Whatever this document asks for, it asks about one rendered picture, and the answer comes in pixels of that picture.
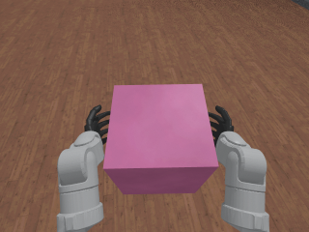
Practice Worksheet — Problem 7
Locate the right robot forearm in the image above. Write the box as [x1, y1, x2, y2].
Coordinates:
[215, 130, 269, 232]

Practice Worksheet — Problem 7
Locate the carton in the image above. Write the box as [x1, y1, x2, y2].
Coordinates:
[102, 84, 219, 195]

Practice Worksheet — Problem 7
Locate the right robot hand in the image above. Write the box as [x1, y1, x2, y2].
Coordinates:
[208, 105, 234, 148]

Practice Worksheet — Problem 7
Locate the left robot forearm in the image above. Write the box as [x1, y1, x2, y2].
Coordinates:
[56, 130, 105, 232]

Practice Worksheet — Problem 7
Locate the left robot hand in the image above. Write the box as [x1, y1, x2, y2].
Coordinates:
[84, 104, 111, 145]

